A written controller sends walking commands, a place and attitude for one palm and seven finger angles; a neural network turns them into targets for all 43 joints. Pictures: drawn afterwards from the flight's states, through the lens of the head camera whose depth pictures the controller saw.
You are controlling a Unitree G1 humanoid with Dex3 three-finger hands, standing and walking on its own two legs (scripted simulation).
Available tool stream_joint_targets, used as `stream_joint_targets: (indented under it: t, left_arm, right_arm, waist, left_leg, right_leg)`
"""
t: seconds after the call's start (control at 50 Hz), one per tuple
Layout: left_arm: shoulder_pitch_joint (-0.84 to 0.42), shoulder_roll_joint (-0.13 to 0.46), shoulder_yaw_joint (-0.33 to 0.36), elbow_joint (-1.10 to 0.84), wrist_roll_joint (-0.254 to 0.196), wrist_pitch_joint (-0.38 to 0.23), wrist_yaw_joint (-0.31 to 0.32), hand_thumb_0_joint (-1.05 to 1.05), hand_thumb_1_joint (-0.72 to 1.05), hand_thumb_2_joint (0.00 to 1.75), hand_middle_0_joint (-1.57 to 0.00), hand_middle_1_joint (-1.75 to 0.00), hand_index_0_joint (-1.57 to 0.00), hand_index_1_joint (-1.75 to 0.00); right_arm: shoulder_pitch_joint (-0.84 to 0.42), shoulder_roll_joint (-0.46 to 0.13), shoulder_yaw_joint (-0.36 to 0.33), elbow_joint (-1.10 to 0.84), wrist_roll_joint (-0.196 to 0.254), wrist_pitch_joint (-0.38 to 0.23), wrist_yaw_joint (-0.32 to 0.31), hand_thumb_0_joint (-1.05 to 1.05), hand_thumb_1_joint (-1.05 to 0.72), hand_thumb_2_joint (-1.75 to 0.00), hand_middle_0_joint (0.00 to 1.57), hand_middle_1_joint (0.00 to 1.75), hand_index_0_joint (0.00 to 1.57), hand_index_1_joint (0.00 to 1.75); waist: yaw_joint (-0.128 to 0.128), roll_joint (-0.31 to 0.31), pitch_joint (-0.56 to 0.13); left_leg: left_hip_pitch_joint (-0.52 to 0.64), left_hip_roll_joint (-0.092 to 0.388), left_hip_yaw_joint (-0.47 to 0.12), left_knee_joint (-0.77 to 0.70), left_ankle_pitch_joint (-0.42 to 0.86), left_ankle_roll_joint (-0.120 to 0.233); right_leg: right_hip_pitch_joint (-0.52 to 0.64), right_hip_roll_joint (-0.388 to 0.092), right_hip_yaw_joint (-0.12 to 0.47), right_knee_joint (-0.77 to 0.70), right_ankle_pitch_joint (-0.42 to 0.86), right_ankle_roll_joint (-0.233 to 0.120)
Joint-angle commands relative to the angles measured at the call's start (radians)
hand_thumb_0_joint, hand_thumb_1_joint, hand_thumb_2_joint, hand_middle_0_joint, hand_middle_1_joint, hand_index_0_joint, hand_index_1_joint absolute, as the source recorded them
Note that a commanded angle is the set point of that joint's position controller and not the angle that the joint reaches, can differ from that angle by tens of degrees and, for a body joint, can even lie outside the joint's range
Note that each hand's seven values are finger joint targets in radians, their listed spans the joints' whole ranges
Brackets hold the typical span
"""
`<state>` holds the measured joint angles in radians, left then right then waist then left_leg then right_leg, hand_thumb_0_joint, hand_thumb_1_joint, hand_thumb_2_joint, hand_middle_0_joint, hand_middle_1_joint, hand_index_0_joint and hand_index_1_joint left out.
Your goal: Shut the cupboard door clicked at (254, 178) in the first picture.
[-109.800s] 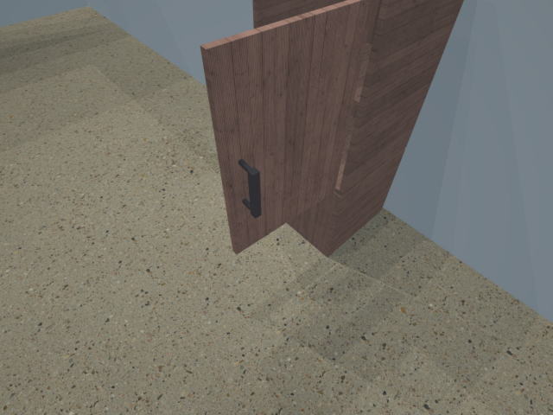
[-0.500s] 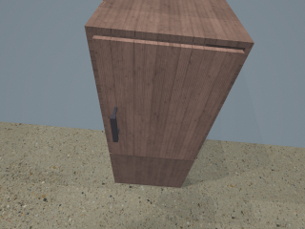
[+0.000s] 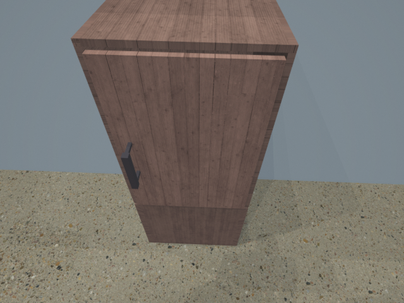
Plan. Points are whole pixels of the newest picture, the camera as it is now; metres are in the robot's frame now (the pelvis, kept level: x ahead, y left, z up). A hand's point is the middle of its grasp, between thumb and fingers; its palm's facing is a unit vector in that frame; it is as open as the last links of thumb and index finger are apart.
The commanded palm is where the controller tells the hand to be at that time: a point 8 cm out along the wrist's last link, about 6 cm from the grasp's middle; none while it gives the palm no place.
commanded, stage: come to a stop and stand still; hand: left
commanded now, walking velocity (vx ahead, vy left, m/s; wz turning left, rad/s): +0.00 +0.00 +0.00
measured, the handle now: (132, 166) +0.48 +0.22 -0.08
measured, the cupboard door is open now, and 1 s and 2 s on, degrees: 0 0 0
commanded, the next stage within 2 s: look again from close up in 0.28 s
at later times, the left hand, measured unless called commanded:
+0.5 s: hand out of the picture -0.03 +0.15 -0.18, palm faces +0.02 -0.99 -0.16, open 7.3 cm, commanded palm none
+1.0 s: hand out of the picture -0.03 +0.22 -0.18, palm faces +0.03 -0.98 -0.19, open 7.3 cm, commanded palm none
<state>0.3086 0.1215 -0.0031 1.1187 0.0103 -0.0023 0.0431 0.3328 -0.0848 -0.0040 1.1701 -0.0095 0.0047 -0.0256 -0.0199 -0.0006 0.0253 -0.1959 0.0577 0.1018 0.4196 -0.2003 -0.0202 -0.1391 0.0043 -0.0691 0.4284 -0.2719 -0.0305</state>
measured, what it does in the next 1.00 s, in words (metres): shifts its weight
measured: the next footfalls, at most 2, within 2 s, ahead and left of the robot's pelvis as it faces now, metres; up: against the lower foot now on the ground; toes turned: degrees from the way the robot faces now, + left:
none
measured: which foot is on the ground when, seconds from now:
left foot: down 0.00-1.00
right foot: down 0.00-1.00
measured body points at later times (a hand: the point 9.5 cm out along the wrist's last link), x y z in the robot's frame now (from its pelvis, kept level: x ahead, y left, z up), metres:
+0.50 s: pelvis +0.00 +0.00 -0.01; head +0.02 +0.00 +0.44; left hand -0.03 +0.20 -0.17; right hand +0.01 -0.22 -0.16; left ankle +0.01 +0.13 -0.74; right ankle -0.02 -0.09 -0.74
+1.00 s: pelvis -0.02 +0.04 +0.00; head -0.02 +0.05 +0.45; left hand -0.03 +0.27 -0.17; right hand -0.02 -0.18 -0.16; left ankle +0.01 +0.13 -0.74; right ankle -0.02 -0.09 -0.74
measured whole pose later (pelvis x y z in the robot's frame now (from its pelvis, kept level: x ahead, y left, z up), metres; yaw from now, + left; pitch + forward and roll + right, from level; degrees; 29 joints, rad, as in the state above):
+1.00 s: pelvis -0.02 +0.04 +0.00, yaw +1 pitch -1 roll +0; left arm 0.34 0.17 -0.01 1.05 0.02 0.01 0.04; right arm 0.32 -0.15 0.01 1.06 -0.02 0.00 -0.01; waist 0.00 -0.02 0.01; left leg -0.26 -0.02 0.08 0.46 -0.19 0.05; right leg -0.20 -0.06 -0.06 0.48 -0.26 0.02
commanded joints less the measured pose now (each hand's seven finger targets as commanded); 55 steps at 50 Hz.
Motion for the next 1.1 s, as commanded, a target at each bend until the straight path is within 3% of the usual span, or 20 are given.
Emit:
stream_joint_targets:
  t: [0.0, 0.16, 0.34, 0.36, 0.38, 0.4, 0.42, 0.44, 0.46, 0.48, 0.5, 0.54, 0.56, 0.66, 0.8, 0.9, 0.92, 0.98, 1.02, 1.08]
  left_arm:
    - [0.090, 0.071, 0.015, -0.015, -0.002, -0.021, 0.001, 0.00, 0.90, 0.90, -0.20, -0.30, -0.20, -0.30]
    - [0.114, 0.057, 0.016, -0.010, 0.002, -0.023, 0.003, 0.00, 0.90, 0.90, -0.20, -0.30, -0.20, -0.30]
    - [0.130, 0.054, 0.019, -0.004, 0.003, -0.025, 0.004, 0.00, 0.90, 0.90, -0.20, -0.30, -0.20, -0.30]
    - [0.182, 0.113, 0.021, 0.020, 0.019, -0.051, 0.038, 0.00, 0.90, 0.90, -0.20, -0.30, -0.20, -0.30]
    - [0.153, 0.148, 0.029, -0.002, 0.021, -0.064, 0.037, 0.00, 0.90, 0.90, -0.20, -0.30, -0.20, -0.30]
    - [0.156, 0.140, 0.029, -0.026, 0.016, -0.064, 0.031, 0.00, 0.90, 0.90, -0.20, -0.30, -0.20, -0.30]
    - [0.148, 0.124, 0.020, -0.028, 0.010, -0.061, 0.028, 0.00, 0.90, 0.90, -0.20, -0.30, -0.20, -0.30]
    - [0.129, 0.116, 0.019, -0.037, 0.006, -0.061, 0.025, 0.00, 0.90, 0.90, -0.20, -0.30, -0.20, -0.30]
    - [0.118, 0.103, 0.017, -0.048, 0.003, -0.056, 0.023, 0.00, 0.90, 0.90, -0.20, -0.30, -0.20, -0.30]
    - [0.099, 0.091, 0.015, -0.056, 0.006, -0.049, 0.023, 0.00, 0.90, 0.90, -0.20, -0.30, -0.20, -0.30]
    - [0.094, 0.086, 0.011, -0.062, 0.004, -0.041, 0.018, 0.00, 0.90, 0.90, -0.20, -0.30, -0.20, -0.30]
    - [0.080, 0.091, 0.011, -0.065, 0.006, -0.026, 0.012, 0.00, 0.90, 0.90, -0.20, -0.30, -0.20, -0.30]
    - [0.079, 0.095, 0.009, -0.065, 0.008, -0.022, 0.009, 0.00, 0.90, 0.90, -0.20, -0.30, -0.20, -0.30]
    - [0.070, 0.104, 0.008, -0.084, 0.010, -0.010, 0.000, 0.00, 0.90, 0.90, -0.20, -0.30, -0.20, -0.30]
    - [0.073, 0.115, 0.010, -0.108, 0.012, -0.005, -0.004, 0.00, 0.90, 0.90, -0.20, -0.30, -0.20, -0.30]
    - [0.083, 0.114, 0.008, -0.100, 0.010, -0.009, -0.006, 0.00, 0.90, 0.90, -0.20, -0.30, -0.20, -0.30]
    - [0.086, 0.114, 0.006, -0.097, 0.010, -0.009, -0.006, 0.00, 0.90, 0.90, -0.20, -0.30, -0.20, -0.30]
    - [0.107, 0.105, 0.006, -0.084, 0.018, -0.008, -0.011, 0.00, 0.90, 0.90, -0.20, -0.30, -0.20, -0.30]
    - [0.119, 0.097, 0.009, -0.084, 0.022, -0.005, -0.014, 0.00, 0.90, 0.90, -0.20, -0.30, -0.20, -0.30]
    - [0.148, 0.090, 0.011, -0.072, 0.021, -0.010, -0.020, 0.00, 0.90, 0.90, -0.20, -0.30, -0.20, -0.30]
  right_arm:
    - [0.057, -0.076, -0.018, -0.018, 0.000, -0.007, -0.010, 0.00, -0.90, -0.90, 0.20, 0.30, 0.20, 0.30]
    - [0.037, -0.073, -0.018, -0.018, -0.001, -0.002, -0.012, 0.00, -0.90, -0.90, 0.20, 0.30, 0.20, 0.30]
    - [0.022, -0.082, -0.018, -0.027, -0.001, -0.007, -0.016, 0.00, -0.90, -0.90, 0.20, 0.30, 0.20, 0.30]
    - [-0.109, -0.131, -0.016, -0.112, 0.005, -0.031, -0.003, 0.00, -0.90, -0.90, 0.20, 0.30, 0.20, 0.30]
    - [-0.071, -0.092, -0.009, -0.153, 0.001, -0.029, -0.002, 0.00, -0.90, -0.90, 0.20, 0.30, 0.20, 0.30]
    - [0.004, -0.063, -0.013, -0.134, 0.000, -0.031, -0.004, 0.00, -0.90, -0.90, 0.20, 0.30, 0.20, 0.30]
    - [0.027, -0.078, -0.015, -0.129, 0.001, -0.036, -0.006, 0.00, -0.90, -0.90, 0.20, 0.30, 0.20, 0.30]
    - [0.037, -0.094, -0.016, -0.128, 0.003, -0.036, -0.006, 0.00, -0.90, -0.90, 0.20, 0.30, 0.20, 0.30]
    - [0.033, -0.112, -0.017, -0.130, 0.004, -0.035, -0.007, 0.00, -0.90, -0.90, 0.20, 0.30, 0.20, 0.30]
    - [0.037, -0.115, -0.017, -0.128, 0.001, -0.039, -0.007, 0.00, -0.90, -0.90, 0.20, 0.30, 0.20, 0.30]
    - [0.022, -0.129, -0.015, -0.130, -0.001, -0.034, -0.009, 0.00, -0.90, -0.90, 0.20, 0.30, 0.20, 0.30]
    - [-0.007, -0.131, -0.011, -0.141, -0.003, -0.028, -0.006, 0.00, -0.90, -0.90, 0.20, 0.30, 0.20, 0.30]
    - [-0.009, -0.136, -0.010, -0.148, -0.003, -0.025, -0.004, 0.00, -0.90, -0.90, 0.20, 0.30, 0.20, 0.30]
    - [-0.003, -0.167, -0.014, -0.167, -0.010, -0.020, 0.003, 0.00, -0.90, -0.90, 0.20, 0.30, 0.20, 0.30]
    - [-0.005, -0.197, -0.017, -0.179, -0.009, -0.027, 0.006, 0.00, -0.90, -0.90, 0.20, 0.30, 0.20, 0.30]
    - [0.004, -0.194, -0.017, -0.170, -0.006, -0.029, 0.007, 0.00, -0.90, -0.90, 0.20, 0.30, 0.20, 0.30]
    - [0.006, -0.192, -0.016, -0.166, -0.005, -0.029, 0.007, 0.00, -0.90, -0.90, 0.20, 0.30, 0.20, 0.30]
    - [0.026, -0.198, -0.020, -0.147, -0.010, -0.019, 0.008, 0.00, -0.90, -0.90, 0.20, 0.30, 0.20, 0.30]
    - [0.022, -0.207, -0.027, -0.145, -0.012, -0.013, 0.009, 0.00, -0.90, -0.90, 0.20, 0.30, 0.20, 0.30]
    - [0.014, -0.199, -0.030, -0.142, -0.011, -0.013, 0.009, 0.00, -0.90, -0.90, 0.20, 0.30, 0.20, 0.30]
  waist:
    - [0.013, -0.014, 0.052]
    - [0.014, -0.023, 0.087]
    - [0.019, -0.006, 0.061]
    - [0.064, -0.026, 0.110]
    - [-0.001, -0.037, 0.067]
    - [-0.001, -0.056, -0.035]
    - [-0.005, -0.067, -0.115]
    - [-0.006, -0.106, -0.158]
    - [-0.003, -0.101, -0.152]
    - [-0.005, -0.064, -0.110]
    - [0.004, -0.016, -0.061]
    - [0.014, 0.048, 0.056]
    - [0.017, 0.042, 0.095]
    - [0.021, 0.015, 0.138]
    - [0.033, 0.048, 0.073]
    - [0.032, 0.024, 0.038]
    - [0.029, 0.022, 0.037]
    - [0.024, 0.015, 0.040]
    - [0.026, 0.032, 0.077]
    - [0.034, 0.043, 0.101]
  left_leg:
    - [0.021, 0.056, -0.061, -0.043, 0.083, 0.014]
    - [0.032, 0.055, -0.057, -0.043, 0.064, 0.011]
    - [0.047, 0.060, -0.058, -0.043, 0.099, 0.011]
    - [-0.096, 0.042, -0.030, 0.207, 0.010, -0.010]
    - [-0.105, 0.006, -0.039, 0.181, -0.062, 0.000]
    - [-0.064, -0.003, -0.032, 0.144, -0.085, 0.028]
    - [-0.035, -0.004, -0.037, 0.117, -0.044, 0.028]
    - [-0.017, 0.005, -0.055, 0.095, 0.017, 0.032]
    - [0.007, 0.020, -0.073, 0.084, 0.065, 0.040]
    - [0.025, 0.044, -0.085, 0.075, 0.157, 0.044]
    - [0.013, 0.052, -0.092, 0.072, 0.168, 0.045]
    - [-0.054, 0.051, -0.116, 0.024, 0.088, 0.049]
    - [-0.087, 0.048, -0.131, 0.000, 0.025, 0.053]
    - [-0.156, 0.046, -0.184, -0.095, -0.205, 0.063]
    - [-0.171, 0.064, -0.225, -0.163, -0.259, 0.076]
    - [-0.134, 0.062, -0.222, -0.156, -0.215, 0.077]
    - [-0.130, 0.059, -0.218, -0.154, -0.213, 0.074]
    - [-0.123, 0.069, -0.224, -0.166, -0.366, 0.085]
    - [-0.162, 0.082, -0.244, -0.182, -0.458, 0.097]
    - [-0.169, 0.082, -0.241, -0.161, -0.442, 0.110]
  right_leg:
    - [-0.060, -0.125, 0.117, -0.116, 0.215, 0.000]
    - [-0.097, -0.123, 0.119, -0.141, 0.160, 0.001]
    - [-0.062, -0.120, 0.113, -0.125, 0.240, 0.001]
    - [-0.088, -0.196, 0.208, -0.110, 0.704, 0.061]
    - [0.012, -0.242, 0.170, -0.044, 1.098, 0.033]
    - [0.082, -0.233, 0.149, 0.020, 1.103, 0.008]
    - [0.113, -0.204, 0.118, 0.054, 1.014, -0.022]
    - [0.133, -0.181, 0.104, 0.064, 0.890, -0.025]
    - [0.091, -0.163, 0.106, 0.053, 0.711, -0.023]
    - [0.035, -0.138, 0.095, 0.052, 0.585, -0.022]
    - [-0.011, -0.125, 0.093, 0.031, 0.418, -0.018]
    - [-0.083, -0.104, 0.099, -0.011, 0.152, -0.017]
    - [-0.104, -0.096, 0.100, -0.027, 0.056, -0.016]
    - [-0.129, -0.079, 0.092, -0.036, -0.095, -0.011]
    - [-0.064, -0.078, 0.060, -0.002, -0.038, -0.001]
    - [-0.060, -0.089, 0.060, -0.015, -0.010, 0.002]
    - [-0.063, -0.090, 0.065, -0.019, -0.012, 0.002]
    - [-0.091, -0.069, 0.040, 0.002, -0.154, -0.001]
    - [-0.115, -0.053, 0.026, 0.024, -0.205, -0.003]
    - [-0.126, -0.051, 0.038, 0.024, -0.189, -0.014]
